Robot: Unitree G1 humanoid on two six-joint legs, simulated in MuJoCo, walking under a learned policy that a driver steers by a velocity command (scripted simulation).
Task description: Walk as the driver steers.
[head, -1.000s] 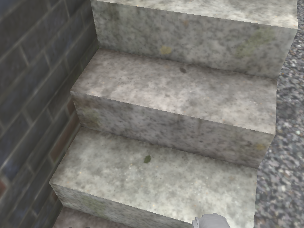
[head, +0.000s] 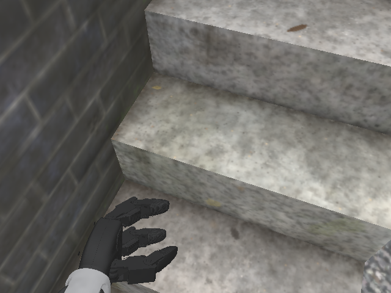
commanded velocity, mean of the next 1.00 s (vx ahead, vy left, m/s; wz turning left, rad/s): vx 0.51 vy -0.50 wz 0.00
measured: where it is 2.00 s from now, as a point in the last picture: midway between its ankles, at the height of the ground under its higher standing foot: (295, 22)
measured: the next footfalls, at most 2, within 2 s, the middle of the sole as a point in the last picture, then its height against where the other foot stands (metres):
left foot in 0.52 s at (197, 258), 0.19 m higher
right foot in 1.00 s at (326, 156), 0.20 m higher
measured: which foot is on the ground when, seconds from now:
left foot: up 0.00-0.50, down 0.52-1.00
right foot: down 0.00-0.54, up 0.56-0.98, down 1.00-1.00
